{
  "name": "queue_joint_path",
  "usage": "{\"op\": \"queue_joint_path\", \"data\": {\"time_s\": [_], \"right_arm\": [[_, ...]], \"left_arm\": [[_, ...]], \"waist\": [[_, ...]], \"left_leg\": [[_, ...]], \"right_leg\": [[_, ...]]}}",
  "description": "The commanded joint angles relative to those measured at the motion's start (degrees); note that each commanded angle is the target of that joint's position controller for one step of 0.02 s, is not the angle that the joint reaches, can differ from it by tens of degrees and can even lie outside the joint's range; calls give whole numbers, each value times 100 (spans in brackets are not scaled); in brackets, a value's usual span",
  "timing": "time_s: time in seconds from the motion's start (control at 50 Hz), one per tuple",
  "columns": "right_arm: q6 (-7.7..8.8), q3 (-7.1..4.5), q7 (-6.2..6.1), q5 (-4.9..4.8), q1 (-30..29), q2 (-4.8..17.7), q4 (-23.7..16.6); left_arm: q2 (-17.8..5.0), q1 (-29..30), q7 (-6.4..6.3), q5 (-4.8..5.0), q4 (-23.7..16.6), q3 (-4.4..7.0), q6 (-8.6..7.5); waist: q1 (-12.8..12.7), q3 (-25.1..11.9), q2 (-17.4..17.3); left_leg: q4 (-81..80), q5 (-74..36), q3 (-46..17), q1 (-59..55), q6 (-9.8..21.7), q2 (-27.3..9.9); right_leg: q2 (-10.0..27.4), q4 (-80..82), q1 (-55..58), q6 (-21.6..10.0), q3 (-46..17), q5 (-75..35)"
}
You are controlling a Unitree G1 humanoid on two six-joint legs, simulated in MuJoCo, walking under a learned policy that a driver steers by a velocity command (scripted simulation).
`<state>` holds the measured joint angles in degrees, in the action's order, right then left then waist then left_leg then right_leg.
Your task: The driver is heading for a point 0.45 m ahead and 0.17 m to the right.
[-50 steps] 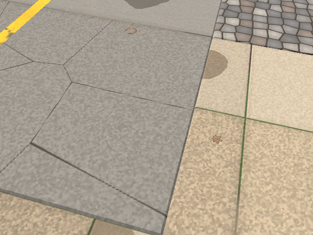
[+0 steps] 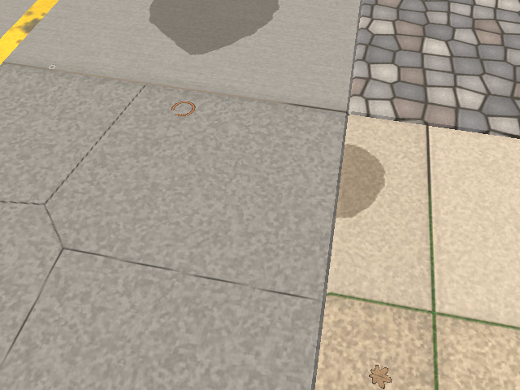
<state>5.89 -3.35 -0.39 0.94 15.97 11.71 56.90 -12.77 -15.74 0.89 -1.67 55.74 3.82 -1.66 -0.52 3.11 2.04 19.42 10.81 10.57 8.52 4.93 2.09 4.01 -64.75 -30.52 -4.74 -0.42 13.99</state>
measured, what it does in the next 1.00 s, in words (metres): walks ahead, turning right: right foot, then left foot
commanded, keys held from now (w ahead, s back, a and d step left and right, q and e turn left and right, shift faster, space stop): w+e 0.08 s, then e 0.92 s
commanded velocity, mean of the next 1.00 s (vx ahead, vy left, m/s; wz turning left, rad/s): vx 0.16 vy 0.00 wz -0.56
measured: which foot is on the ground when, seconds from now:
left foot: down 0.00-0.30, up 0.32-0.90, down 0.92-1.00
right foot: up 0.00-0.26, down 0.28-0.94, up 0.96-1.00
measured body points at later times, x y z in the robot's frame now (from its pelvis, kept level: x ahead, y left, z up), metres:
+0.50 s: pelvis +0.19 -0.05 -0.01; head +0.24 -0.07 +0.43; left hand +0.35 +0.19 -0.14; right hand +0.23 -0.32 -0.15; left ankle +0.23 +0.12 -0.66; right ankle +0.26 -0.10 -0.74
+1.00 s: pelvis +0.25 +0.00 +0.00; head +0.28 +0.01 +0.44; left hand +0.48 +0.19 -0.14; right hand +0.21 -0.30 -0.10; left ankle +0.30 +0.09 -0.74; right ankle +0.23 -0.09 -0.71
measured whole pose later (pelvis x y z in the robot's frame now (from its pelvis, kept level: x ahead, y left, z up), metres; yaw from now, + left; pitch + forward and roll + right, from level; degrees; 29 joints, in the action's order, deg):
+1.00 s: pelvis +0.25 +0.00 +0.00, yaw -35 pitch +1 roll -1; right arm -0.9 -2.0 -3.2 1.1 10.4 15.1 43.1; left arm -17.2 -13.0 0.0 -1.3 46.0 5.7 2.6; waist -1.5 1.8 2.7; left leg 26.2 13.1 -1.9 13.3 2.1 2.1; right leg -10.7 -43.3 -25.2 -1.2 -9.8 22.8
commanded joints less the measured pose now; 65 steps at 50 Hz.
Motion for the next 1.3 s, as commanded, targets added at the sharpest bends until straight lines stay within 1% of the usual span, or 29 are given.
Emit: {"op": "queue_joint_path", "data": {"time_s": [0.02, 0.08, 0.18, 0.24, 0.26, 0.28, 0.3, 0.32, 0.34, 0.38, 0.4, 0.42, 0.48, 0.62, 0.7, 0.8, 0.86, 0.9, 0.92, 0.94, 0.96, 0.98, 1.0, 1.02, 1.04, 1.08, 1.14, 1.18, 1.3], "right_arm": [[147, -57, -27, -4, 274, 442, -156], [150, -26, -40, 6, 456, 414, -101], [74, -40, -159, -26, 766, 646, 5], [-55, -119, -264, -30, 609, 839, -57], [-115, -146, -271, -32, 556, 890, -103], [-165, -172, -240, -73, 456, 933, -163], [-178, -144, -202, -82, 644, 746, -340], [-243, -65, -166, -202, 1301, 320, -572], [-275, -90, -137, -47, 817, 623, -638], [-287, -84, -124, -19, 190, 561, -766], [-363, -112, -136, 84, 111, 620, -825], [-484, -116, -146, 156, 238, 598, -804], [-673, -85, -141, 111, 313, 461, -845], [-826, -132, -171, 82, -614, 698, -1258], [-802, -113, -200, 37, -854, 721, -1410], [-712, -59, -229, -54, -849, 753, -1548], [-645, -32, -250, -124, -562, 799, -1571], [-597, -20, -289, -131, -96, 807, -1491], [-565, -68, -332, -75, 51, 1011, -1468], [-582, -148, -377, 8, -182, 1487, -1616], [-613, -181, -341, 90, -786, 1787, -1862], [-619, -128, -305, 86, -675, 1453, -1834], [-606, -31, -266, 25, -894, 1131, -1866], [-604, 0, -233, 20, -1043, 1030, -1921], [-607, 6, -243, 27, -1067, 1026, -1969], [-617, 7, -228, 48, -803, 1026, -1967], [-594, -70, -185, 69, -105, 1146, -1789], [-541, -133, -168, 69, 119, 1267, -1684], [-319, -234, -53, 94, 323, 1342, -1477]], "left_arm": [[-17, -82, 87, -19, -285, 17, 108], [-9, 603, 146, 6, -567, -20, 92], [67, 1193, 169, -40, -837, -118, 34], [-202, 476, 136, -103, -701, -21, -7], [-336, 32, 111, -118, -591, 45, -55], [-504, -511, 58, -158, -438, 130, -136], [-1057, -697, -11, -159, -441, 269, -201], [-1608, -468, -35, -42, -624, 412, -113], [-1520, -580, -88, 149, -776, 414, 38], [-853, 289, -157, 178, -886, 230, 138], [-689, 348, -178, 211, -870, 186, 145], [-588, 369, -184, 198, -876, 156, 140], [-854, 337, -134, 89, -933, 213, 56], [-1056, 51, -156, 101, -1062, 290, 216], [-1098, -85, -158, 65, -1110, 317, 267], [-1170, -46, -116, 22, -1191, 348, 304], [-1194, 107, -73, 34, -1237, 359, 346], [-1171, 345, -56, 105, -1284, 355, 384], [-1038, 378, -78, 166, -1331, 317, 381], [-609, -38, -104, 192, -1349, 221, 372], [-928, 18, -155, 95, -1353, 308, 348], [-1254, 154, -139, -64, -1337, 381, 348], [-1221, 34, -91, -54, -1255, 398, 368], [-1148, -118, -46, -37, -1167, 384, 423], [-1122, -214, 19, -13, -1116, 372, 476], [-1093, -77, 96, 43, -1158, 335, 531], [-1036, 480, 200, 19, -1361, 253, 562], [-1035, 773, 286, -10, -1469, 233, 559], [-807, 1260, 411, -13, -1678, 110, 429]], "waist": [[-112, 95, -540], [-18, 261, -554], [125, 204, -641], [-182, -232, -915], [-352, -507, -875], [-656, -822, -601], [-600, -1268, 157], [-141, -2136, 1066], [-426, -2385, 85], [-107, -859, -295], [12, -587, -225], [109, -567, -160], [204, -814, -113], [-122, -711, 283], [-226, -589, 364], [-213, -641, 423], [-88, -684, 488], [200, -650, 415], [248, -608, 139], [-74, -694, -1016], [-101, -248, -1420], [-112, -239, -868], [-285, -214, -659], [-358, -217, -702], [-352, -300, -933], [-175, -352, -956], [270, -309, -1062], [409, -116, -1103], [472, 54, -955]], "left_leg": [[-1205, -1181, -855, -50, 348, -1617], [-1207, -1596, -363, -139, 282, -1452], [-422, -4013, 324, -625, 138, -1489], [859, -5339, 419, -995, 69, -1579], [1687, -5135, 387, -982, 41, -1596], [2916, -4150, 424, -692, -134, -1477], [4594, -994, 437, 481, -354, -1051], [6620, 2906, -210, 2305, -616, -42], [6657, 2375, -1076, 2542, -627, -251], [5884, 1527, -1145, 2656, -638, -612], [5456, 1373, -1194, 2465, -658, -707], [5211, 1252, -1187, 2162, -686, -709], [4766, 1019, -1186, 1973, -738, -589], [3863, 732, -1426, 2587, -880, -523], [3339, 915, -1523, 2585, -821, -377], [2621, 1260, -1532, 1966, -633, -72], [1834, 1362, -1514, 1282, -487, 121], [528, 792, -1429, 348, -379, 180], [-293, 529, -1740, -269, -281, -222], [-822, 1026, -3084, -699, 55, -1626], [-966, 251, -4053, -22, 642, -2493], [-700, -677, -3618, 329, 876, -2451], [-518, -1193, -2959, 444, 737, -2035], [-385, -1565, -2379, 381, 569, -1668], [-282, -1865, -2049, 193, 507, -1480], [-119, -2517, -1704, -133, 554, -1405], [-550, -90, -1916, -872, 555, -1522], [-851, 888, -2087, -1091, 562, -1670], [-1089, 1093, -1617, -1010, 541, -1922]], "right_leg": [[250, 111, -626, 78, -41, -622], [203, 1101, -773, 129, 163, -1241], [-230, 2683, 7, 8, 907, -1486], [-645, 2899, 737, -294, 999, -766], [-766, 3171, 1195, -424, 915, -715], [-792, 3869, 1950, -571, 753, -1386], [292, 3650, 3131, -848, -396, -3814], [1928, 3377, 4718, -2131, -2742, -6683], [1803, 3919, 4285, -2160, -2687, -5495], [1250, 4570, 2637, -1660, -1887, -3617], [992, 4666, 2166, -1429, -1626, -3513], [785, 4740, 1836, -1280, -1456, -3380], [506, 4724, 1671, -1090, -1320, -3361], [345, 5024, 1943, -757, -2082, -574], [364, 5020, 2122, -788, -2535, -78], [318, 4782, 2127, -823, -2898, -777], [239, 4666, 2005, -720, -3142, -1286], [-35, 4532, 1582, -402, -3088, -939], [-375, 4251, 1067, -74, -2839, -87], [-1068, 3004, 470, 289, -1875, 1370], [-1668, 1800, -351, 421, -742, 1874], [-1147, 855, -31, 494, -777, 1692], [-1102, 452, 100, 506, -765, 1387], [-1100, 48, 108, 557, -702, 1127], [-1086, -324, 11, 615, -598, 984], [-995, -514, -186, 759, -416, 930], [-730, 117, -715, 811, -341, 664], [-620, 555, -891, 823, -344, 587], [-298, 1756, -480, 599, 12, 521]]}}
